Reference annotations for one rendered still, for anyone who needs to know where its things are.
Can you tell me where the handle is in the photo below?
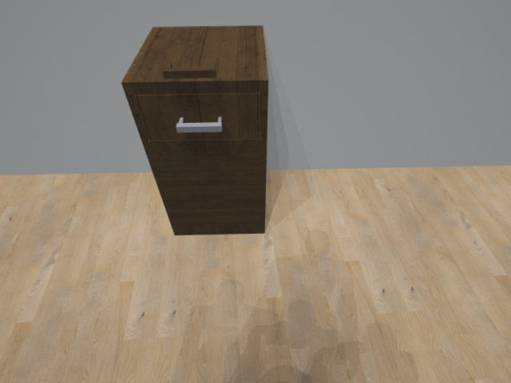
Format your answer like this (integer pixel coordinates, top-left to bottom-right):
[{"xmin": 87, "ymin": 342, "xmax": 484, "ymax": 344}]
[
  {"xmin": 176, "ymin": 116, "xmax": 222, "ymax": 132},
  {"xmin": 163, "ymin": 67, "xmax": 216, "ymax": 79}
]

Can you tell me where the drawer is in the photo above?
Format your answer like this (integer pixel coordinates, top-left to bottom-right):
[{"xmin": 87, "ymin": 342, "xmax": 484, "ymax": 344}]
[{"xmin": 134, "ymin": 93, "xmax": 260, "ymax": 140}]

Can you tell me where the cabinet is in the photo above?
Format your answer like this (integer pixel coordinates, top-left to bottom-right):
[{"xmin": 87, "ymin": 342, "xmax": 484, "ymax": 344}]
[{"xmin": 121, "ymin": 26, "xmax": 268, "ymax": 235}]

